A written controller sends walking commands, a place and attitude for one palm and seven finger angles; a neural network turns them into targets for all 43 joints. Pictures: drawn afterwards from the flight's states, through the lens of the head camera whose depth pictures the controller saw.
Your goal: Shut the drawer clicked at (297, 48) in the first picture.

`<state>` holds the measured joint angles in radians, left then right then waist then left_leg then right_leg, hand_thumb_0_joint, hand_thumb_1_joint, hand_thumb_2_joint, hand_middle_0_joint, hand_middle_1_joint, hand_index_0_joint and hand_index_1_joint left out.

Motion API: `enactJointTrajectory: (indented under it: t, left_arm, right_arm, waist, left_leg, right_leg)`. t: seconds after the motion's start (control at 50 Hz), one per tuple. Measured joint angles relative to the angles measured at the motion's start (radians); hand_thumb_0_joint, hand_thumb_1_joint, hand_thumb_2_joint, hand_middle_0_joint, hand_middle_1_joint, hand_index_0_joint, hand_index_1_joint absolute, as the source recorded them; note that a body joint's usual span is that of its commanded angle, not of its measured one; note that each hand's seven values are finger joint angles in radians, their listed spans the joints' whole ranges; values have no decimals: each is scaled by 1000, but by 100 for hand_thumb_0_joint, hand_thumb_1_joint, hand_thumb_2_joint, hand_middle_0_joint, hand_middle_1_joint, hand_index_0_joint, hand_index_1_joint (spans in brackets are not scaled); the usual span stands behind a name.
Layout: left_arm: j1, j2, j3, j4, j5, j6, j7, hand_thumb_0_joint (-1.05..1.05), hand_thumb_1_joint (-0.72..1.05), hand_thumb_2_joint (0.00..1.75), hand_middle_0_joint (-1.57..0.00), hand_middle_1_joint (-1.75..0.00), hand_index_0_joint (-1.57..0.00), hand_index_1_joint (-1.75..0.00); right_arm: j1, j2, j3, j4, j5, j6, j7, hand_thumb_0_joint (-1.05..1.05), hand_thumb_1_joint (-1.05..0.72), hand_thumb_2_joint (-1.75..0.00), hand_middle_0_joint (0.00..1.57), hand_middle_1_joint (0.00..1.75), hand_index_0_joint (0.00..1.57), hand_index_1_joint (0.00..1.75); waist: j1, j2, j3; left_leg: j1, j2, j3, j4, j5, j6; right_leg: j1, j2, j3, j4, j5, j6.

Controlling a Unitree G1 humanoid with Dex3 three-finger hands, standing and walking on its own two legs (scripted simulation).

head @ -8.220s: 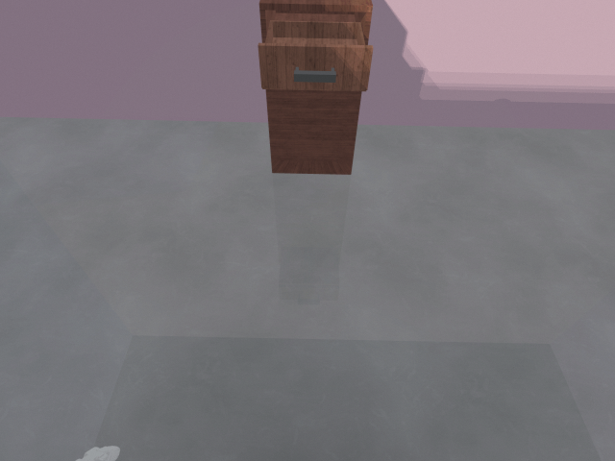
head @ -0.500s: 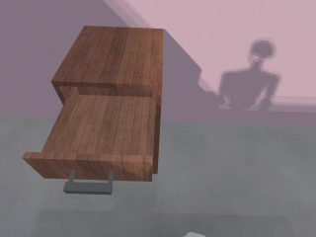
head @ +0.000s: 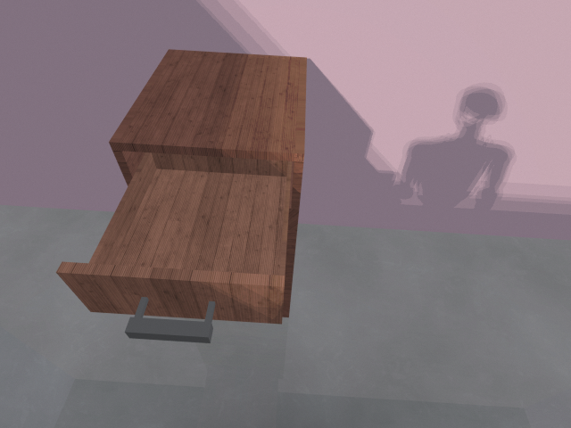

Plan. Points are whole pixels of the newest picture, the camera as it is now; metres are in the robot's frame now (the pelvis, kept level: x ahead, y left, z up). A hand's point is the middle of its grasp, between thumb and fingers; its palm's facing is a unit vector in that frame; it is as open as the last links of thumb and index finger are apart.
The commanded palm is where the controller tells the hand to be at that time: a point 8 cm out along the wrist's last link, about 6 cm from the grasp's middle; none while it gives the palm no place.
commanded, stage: come to a stop and stand still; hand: left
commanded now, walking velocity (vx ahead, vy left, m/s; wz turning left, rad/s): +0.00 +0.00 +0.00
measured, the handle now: (173, 317) +0.29 +0.21 -0.08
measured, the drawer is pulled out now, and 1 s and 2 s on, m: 0.30 0.30 0.30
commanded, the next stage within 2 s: look again from close up in 0.22 s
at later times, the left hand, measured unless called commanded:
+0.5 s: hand out of the picture -0.01 +0.18 -0.17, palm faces +0.02 -0.98 -0.19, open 7.4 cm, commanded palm none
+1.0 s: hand out of the picture +0.07 +0.20 -0.16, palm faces +0.00 -0.98 -0.22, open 7.3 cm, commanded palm none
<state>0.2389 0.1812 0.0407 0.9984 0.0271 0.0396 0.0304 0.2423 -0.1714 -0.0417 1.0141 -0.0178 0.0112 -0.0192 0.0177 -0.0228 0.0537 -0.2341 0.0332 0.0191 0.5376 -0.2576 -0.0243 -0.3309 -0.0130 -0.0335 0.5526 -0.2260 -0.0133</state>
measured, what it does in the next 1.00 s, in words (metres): shifts its weight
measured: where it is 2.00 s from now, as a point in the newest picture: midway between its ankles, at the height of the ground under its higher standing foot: outside the picture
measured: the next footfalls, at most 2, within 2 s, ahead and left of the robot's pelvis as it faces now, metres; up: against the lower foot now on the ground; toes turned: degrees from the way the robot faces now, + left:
none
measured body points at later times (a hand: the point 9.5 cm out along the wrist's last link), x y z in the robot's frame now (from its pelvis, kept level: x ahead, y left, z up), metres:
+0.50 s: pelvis +0.01 +0.02 +0.00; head +0.01 +0.01 +0.45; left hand -0.01 +0.24 -0.16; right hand -0.01 -0.20 -0.16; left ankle +0.02 +0.14 -0.73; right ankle +0.06 -0.11 -0.73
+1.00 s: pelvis +0.05 +0.02 +0.01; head +0.05 +0.02 +0.46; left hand +0.07 +0.25 -0.15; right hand +0.05 -0.20 -0.15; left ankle +0.02 +0.14 -0.73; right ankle +0.06 -0.11 -0.73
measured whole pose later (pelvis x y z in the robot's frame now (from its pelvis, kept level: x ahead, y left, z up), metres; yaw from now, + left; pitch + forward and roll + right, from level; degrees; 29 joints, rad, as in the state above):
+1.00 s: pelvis +0.05 +0.02 +0.01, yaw -1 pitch -1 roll +1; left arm 0.29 0.16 0.00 1.04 0.02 -0.01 0.04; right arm 0.30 -0.16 0.01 1.08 -0.01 -0.03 -0.02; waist 0.00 0.00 0.03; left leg -0.14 0.00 0.04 0.46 -0.29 0.00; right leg -0.23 -0.04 0.00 0.50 -0.25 0.02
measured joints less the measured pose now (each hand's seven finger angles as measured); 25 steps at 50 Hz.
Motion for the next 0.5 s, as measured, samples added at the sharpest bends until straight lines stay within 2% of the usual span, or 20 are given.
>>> enactJointTrajectory:
  t: [0.06,0.1,0.2,0.34,0.38,0.42,0.5]
  left_arm:
    - [27,8,-3,6,4,-11,-4,1,91,90,-20,-30,-20,-30]
    - [46,4,-9,21,4,-20,-2,1,91,90,-20,-30,-20,-30]
    - [107,-24,-22,71,1,-27,-1,1,91,90,-20,-30,-20,-30]
    - [139,-56,-32,114,0,-34,7,1,91,90,-20,-30,-20,-30]
    - [143,-62,-40,105,1,-46,14,1,91,90,-20,-30,-20,-30]
    - [146,-64,-42,99,1,-45,12,1,91,90,-20,-30,-20,-30]
    - [131,-58,-41,83,0,-37,9,1,91,90,-20,-30,-20,-30]
  right_arm:
    - [25,16,15,23,-1,12,4,1,-91,-90,19,30,20,30]
    - [24,23,20,39,1,17,6,1,-91,-90,19,30,20,30]
    - [35,18,19,55,3,17,7,1,-92,-90,20,30,20,30]
    - [82,30,24,78,4,2,6,1,-91,-90,20,30,20,30]
    - [94,27,25,63,5,10,13,1,-91,-90,20,30,20,30]
    - [114,25,24,46,3,3,14,1,-91,-90,20,30,20,30]
    - [145,27,25,29,0,-8,9,1,-91,-90,20,30,20,30]
  waist:
    - [13,-10,-16]
    - [20,-4,-13]
    - [7,31,-21]
    - [-5,37,-26]
    - [-10,42,-25]
    - [-20,41,-36]
    - [-31,40,-68]
  left_leg:
    - [7,-14,5,-32,11,5]
    - [13,-15,10,-38,15,5]
    - [12,-4,11,-53,20,8]
    - [4,4,24,-54,9,7]
    - [-25,2,12,1,-37,10]
    - [-31,-6,8,14,-11,17]
    - [-23,-25,13,35,-46,29]
  right_leg:
    - [22,-11,10,-8,-5,7]
    - [33,-11,16,-33,50,8]
    - [45,2,16,-76,59,7]
    - [41,6,24,-94,68,11]
    - [27,7,18,-70,56,12]
    - [13,1,17,-31,30,13]
    - [11,-18,24,12,-10,19]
